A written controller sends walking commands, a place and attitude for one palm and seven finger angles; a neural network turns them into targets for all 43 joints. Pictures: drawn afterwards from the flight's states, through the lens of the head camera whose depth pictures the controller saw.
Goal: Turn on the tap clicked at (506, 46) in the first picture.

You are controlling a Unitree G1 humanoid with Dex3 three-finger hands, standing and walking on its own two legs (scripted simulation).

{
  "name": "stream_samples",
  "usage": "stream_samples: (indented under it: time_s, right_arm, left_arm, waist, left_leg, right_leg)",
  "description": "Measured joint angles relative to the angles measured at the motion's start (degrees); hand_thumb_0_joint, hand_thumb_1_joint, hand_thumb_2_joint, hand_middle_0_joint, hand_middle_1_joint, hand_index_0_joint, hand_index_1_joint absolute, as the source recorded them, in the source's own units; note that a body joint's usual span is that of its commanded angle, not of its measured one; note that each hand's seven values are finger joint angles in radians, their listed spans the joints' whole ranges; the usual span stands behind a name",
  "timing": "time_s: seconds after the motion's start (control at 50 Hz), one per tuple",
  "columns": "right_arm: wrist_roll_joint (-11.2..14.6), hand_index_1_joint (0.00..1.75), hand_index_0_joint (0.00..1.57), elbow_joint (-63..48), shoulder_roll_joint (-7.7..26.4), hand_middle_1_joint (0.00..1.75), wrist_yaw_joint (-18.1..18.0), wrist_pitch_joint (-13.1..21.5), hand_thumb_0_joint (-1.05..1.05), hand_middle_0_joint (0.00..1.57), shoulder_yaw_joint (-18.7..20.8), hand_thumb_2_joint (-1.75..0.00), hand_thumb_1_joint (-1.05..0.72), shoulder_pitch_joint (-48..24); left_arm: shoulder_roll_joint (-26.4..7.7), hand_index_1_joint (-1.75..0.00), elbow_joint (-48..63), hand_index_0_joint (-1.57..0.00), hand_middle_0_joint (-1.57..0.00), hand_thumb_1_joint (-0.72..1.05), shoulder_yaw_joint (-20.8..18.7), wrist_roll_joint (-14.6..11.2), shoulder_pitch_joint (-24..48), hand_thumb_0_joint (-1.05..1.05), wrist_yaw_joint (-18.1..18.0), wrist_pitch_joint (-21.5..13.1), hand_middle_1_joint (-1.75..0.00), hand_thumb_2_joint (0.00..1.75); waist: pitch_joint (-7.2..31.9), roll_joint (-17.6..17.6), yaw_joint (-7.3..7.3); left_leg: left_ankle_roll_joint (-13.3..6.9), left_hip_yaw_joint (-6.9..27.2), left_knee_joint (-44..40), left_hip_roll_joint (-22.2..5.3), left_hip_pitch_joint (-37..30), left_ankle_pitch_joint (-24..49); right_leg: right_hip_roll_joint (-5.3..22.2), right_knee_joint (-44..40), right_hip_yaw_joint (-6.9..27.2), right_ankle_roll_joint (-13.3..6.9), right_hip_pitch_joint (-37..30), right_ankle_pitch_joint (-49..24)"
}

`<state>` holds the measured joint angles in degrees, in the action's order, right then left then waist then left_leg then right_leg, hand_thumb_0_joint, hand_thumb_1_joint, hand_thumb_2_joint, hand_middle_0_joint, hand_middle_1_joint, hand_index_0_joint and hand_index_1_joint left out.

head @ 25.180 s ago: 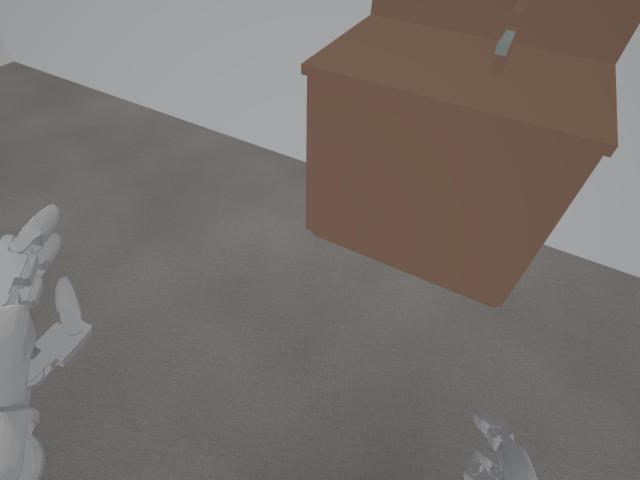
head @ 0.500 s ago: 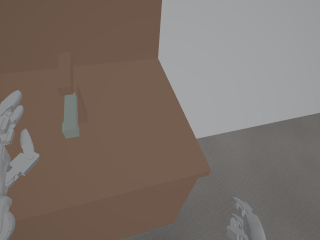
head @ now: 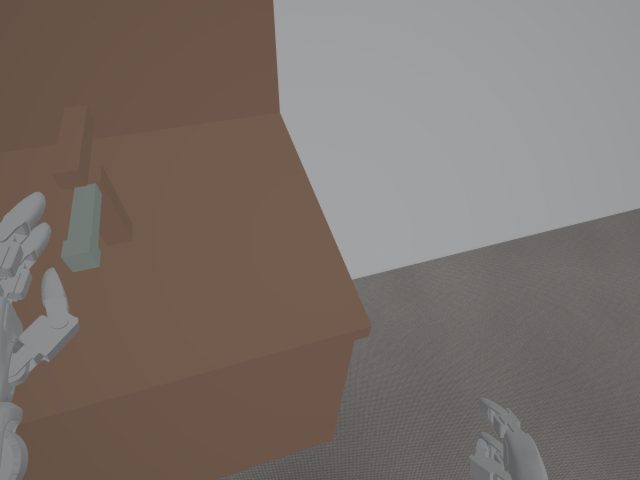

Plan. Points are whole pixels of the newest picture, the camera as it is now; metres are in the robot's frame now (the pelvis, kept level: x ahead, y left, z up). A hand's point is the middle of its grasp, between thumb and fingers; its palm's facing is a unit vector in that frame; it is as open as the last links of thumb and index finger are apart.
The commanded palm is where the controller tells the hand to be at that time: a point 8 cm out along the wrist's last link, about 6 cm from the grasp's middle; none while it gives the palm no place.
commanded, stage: shuffle to correct the standing spot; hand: left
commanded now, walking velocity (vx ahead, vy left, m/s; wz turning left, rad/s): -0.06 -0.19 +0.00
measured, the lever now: (81, 253) +0.32 +0.30 +0.12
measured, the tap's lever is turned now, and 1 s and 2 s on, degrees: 0 0 0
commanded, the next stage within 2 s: none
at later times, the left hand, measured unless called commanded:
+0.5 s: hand (79, 327) +0.21 +0.23 +0.16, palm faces +0.32 -0.86 -0.39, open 7.4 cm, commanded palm +0.16 +0.27 +0.18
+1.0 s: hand (74, 324) +0.22 +0.23 +0.16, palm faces +0.33 -0.86 -0.38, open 7.4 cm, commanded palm +0.16 +0.28 +0.18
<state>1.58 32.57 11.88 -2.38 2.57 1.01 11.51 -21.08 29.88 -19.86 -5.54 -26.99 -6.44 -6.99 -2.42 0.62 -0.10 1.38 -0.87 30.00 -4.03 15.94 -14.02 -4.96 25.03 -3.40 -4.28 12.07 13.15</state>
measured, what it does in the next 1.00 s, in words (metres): stands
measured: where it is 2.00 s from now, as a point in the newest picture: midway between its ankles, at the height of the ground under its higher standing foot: outside the picture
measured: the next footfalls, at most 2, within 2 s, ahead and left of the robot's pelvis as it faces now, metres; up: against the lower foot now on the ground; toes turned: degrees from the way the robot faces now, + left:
none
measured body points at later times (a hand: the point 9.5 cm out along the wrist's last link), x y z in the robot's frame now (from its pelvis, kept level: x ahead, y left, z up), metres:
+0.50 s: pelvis +0.00 -0.01 +0.00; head +0.02 +0.00 +0.45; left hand +0.19 +0.27 +0.19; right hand +0.17 -0.24 -0.08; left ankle +0.02 +0.14 -0.74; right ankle +0.00 -0.07 -0.74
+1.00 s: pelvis +0.00 +0.00 +0.00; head +0.02 +0.01 +0.45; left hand +0.19 +0.28 +0.19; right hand +0.16 -0.23 -0.08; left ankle +0.02 +0.14 -0.74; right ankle +0.00 -0.07 -0.74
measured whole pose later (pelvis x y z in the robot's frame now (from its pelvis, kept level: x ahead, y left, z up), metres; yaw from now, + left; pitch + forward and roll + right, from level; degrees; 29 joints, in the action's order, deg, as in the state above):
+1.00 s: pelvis +0.00 +0.00 +0.00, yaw +0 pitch +0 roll -1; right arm 1.4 32.2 10.6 -2.4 2.2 0.2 11.6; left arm -23.2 32.4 -20.6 -6.0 -28.4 -6.6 -6.3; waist -3.2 -0.4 -0.8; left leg 2.0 -0.5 29.4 -4.1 15.9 -13.4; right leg -5.0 24.7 -3.8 -4.4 12.1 12.8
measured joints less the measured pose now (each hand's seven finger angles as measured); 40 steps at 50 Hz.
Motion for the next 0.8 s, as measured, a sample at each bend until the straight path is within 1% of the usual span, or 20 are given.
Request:
stream_samples:
  time_s: [0.08,0.18,0.28,0.54,0.72,0.8]
  right_arm:
    - [0.10,0.30,0.20,0.36,0.44,0.30,-0.21,-0.23,0.01,0.20,0.45,-0.89,-0.90,0.34]
    - [-0.04,0.30,0.20,0.62,0.45,0.30,-0.45,-0.52,0.01,0.20,0.60,-0.89,-0.90,0.65]
    - [-0.05,0.30,0.20,0.24,-0.03,0.30,-0.43,-0.64,0.01,0.20,0.35,-0.89,-0.90,0.52]
    - [-0.15,0.30,0.20,-0.69,-1.39,0.30,-0.25,-0.28,0.01,0.20,-0.86,-0.89,-0.90,-0.38]
    - [-0.15,0.30,0.20,-0.57,-1.33,0.30,-0.24,-0.35,0.01,0.21,-1.20,-0.89,-0.90,-0.03]
    - [-0.21,0.30,0.20,-0.34,-1.31,0.30,-0.21,-0.33,0.01,0.21,-1.16,-0.89,-0.90,0.16]
  left_arm:
    - [-0.17,-0.30,0.62,-0.21,-0.21,0.89,0.14,-0.42,-0.65,0.01,-0.14,0.37,-0.30,0.90]
    - [-1.03,-0.30,1.64,-0.21,-0.21,0.89,-0.42,-0.64,-1.49,0.01,-0.12,0.26,-0.30,0.90]
    - [-2.02,-0.30,1.90,-0.21,-0.21,0.89,-1.24,-0.62,-1.64,0.01,0.14,0.17,-0.30,0.90]
    - [-1.90,-0.30,2.69,-0.21,-0.21,0.89,-0.87,-0.56,-1.70,0.01,0.24,0.60,-0.30,0.90]
    - [-1.13,-0.30,1.76,-0.21,-0.21,0.89,-0.41,-0.39,-0.87,0.01,-0.22,0.89,-0.30,0.90]
    - [-1.00,-0.30,1.77,-0.21,-0.20,0.89,-0.35,-0.33,-0.73,0.01,-0.43,0.95,-0.30,0.90]
  waist:
    - [0.37,-0.12,-0.66]
    - [0.22,-0.85,-1.06]
    - [-0.30,-1.22,-0.83]
    - [-0.62,-1.07,0.04]
    - [-0.21,-0.92,0.17]
    - [-0.32,-1.11,-0.01]
  left_leg:
    - [0.02,0.36,1.32,-0.49,0.61,-0.82]
    - [0.93,0.38,1.16,-0.56,0.20,-0.87]
    - [1.14,0.23,0.71,-0.70,-0.03,-0.59]
    - [0.92,0.13,0.00,-0.50,0.10,0.29]
    - [0.58,0.28,-0.45,-0.15,0.27,0.71]
    - [0.53,0.24,-0.72,-0.02,0.15,0.79]
  right_leg:
    - [-0.51,1.10,-0.32,-0.61,0.48,0.76]
    - [-0.52,1.87,-0.34,-0.71,0.51,1.37]
    - [-0.65,1.53,-0.21,-0.64,0.39,1.07]
    - [-0.44,0.60,-0.14,-0.42,0.42,0.04]
    - [-0.13,-0.03,-0.30,-0.19,0.40,-0.41]
    - [0.01,-0.19,-0.27,-0.11,0.32,-0.43]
